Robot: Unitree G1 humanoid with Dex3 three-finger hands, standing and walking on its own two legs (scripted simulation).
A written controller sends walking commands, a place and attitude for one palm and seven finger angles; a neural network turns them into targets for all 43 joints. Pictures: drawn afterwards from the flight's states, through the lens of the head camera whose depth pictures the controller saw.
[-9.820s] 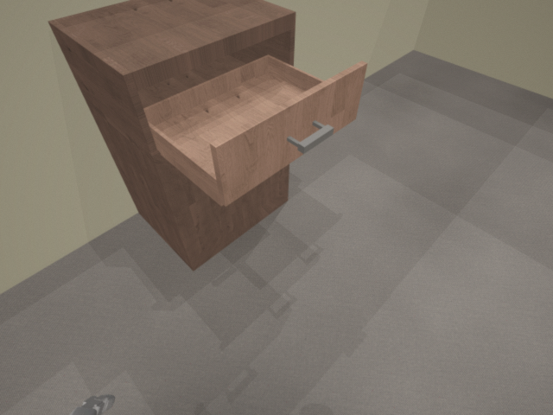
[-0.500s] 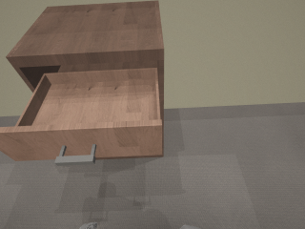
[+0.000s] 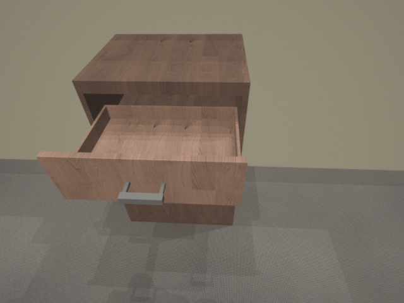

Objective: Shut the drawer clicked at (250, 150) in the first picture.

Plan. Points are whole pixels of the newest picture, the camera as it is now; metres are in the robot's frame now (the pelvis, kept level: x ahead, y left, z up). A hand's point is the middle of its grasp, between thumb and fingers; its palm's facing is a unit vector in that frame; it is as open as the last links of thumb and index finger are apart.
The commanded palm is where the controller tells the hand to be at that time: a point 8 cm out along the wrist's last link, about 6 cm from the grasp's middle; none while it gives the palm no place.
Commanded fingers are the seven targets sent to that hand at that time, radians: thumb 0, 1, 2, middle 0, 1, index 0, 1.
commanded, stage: come to a stop and stand still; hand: left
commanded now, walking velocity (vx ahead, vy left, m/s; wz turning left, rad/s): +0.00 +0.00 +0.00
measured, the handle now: (143, 192) +0.39 +0.20 -0.03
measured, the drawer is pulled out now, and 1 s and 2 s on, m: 0.30 0.30 0.30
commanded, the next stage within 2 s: look again from close up in 0.52 s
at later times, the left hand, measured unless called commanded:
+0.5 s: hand out of the picture -0.04 +0.20 -0.15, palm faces +0.02 -0.98 -0.21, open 7.3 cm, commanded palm none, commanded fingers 0.00 0.90 0.90 -0.20 -0.30 -0.20 -0.30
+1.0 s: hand out of the picture -0.03 +0.19 -0.15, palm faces +0.03 -0.98 -0.18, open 7.3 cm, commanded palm none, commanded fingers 0.00 0.90 0.90 -0.20 -0.30 -0.20 -0.30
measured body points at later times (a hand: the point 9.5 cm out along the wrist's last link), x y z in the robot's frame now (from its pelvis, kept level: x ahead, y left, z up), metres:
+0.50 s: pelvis -0.05 +0.03 +0.01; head -0.05 +0.01 +0.46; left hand -0.04 +0.25 -0.14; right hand -0.09 -0.19 -0.15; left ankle -0.01 +0.10 -0.72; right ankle +0.01 -0.07 -0.72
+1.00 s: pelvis -0.02 +0.03 +0.02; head -0.01 +0.02 +0.47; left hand -0.03 +0.24 -0.14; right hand -0.02 -0.18 -0.15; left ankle -0.01 +0.10 -0.72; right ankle +0.01 -0.07 -0.72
